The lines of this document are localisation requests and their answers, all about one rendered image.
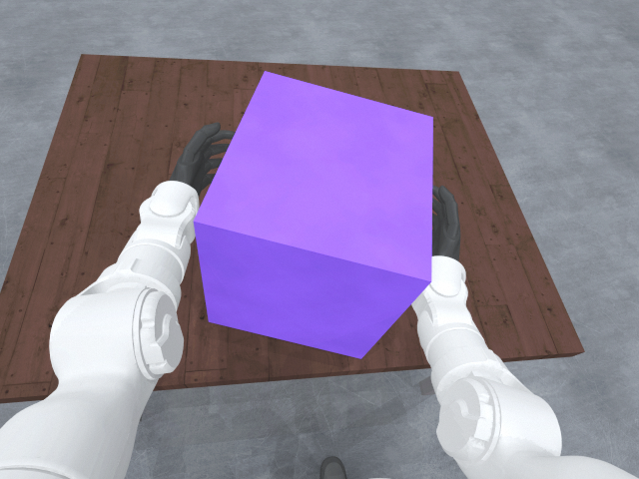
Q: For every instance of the carton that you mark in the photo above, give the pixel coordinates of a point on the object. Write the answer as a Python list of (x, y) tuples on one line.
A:
[(317, 227)]

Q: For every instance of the left robot upper arm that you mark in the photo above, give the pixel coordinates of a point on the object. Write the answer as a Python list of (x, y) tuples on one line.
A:
[(109, 351)]

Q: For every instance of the right robot upper arm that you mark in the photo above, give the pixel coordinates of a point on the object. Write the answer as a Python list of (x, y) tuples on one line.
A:
[(494, 431)]

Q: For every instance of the robot right forearm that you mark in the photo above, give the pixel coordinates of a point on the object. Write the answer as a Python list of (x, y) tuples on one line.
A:
[(451, 342)]

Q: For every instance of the left robot hand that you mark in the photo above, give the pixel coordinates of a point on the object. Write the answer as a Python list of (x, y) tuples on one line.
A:
[(194, 163)]

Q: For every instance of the table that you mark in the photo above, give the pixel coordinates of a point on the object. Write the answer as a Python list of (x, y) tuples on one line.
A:
[(126, 121)]

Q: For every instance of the robot left forearm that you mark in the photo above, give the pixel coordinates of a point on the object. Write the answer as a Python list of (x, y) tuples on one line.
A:
[(158, 252)]

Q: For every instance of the robot right foot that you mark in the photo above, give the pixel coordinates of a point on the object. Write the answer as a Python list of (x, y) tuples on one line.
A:
[(332, 468)]

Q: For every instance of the right robot hand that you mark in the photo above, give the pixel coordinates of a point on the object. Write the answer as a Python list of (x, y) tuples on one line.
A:
[(446, 226)]

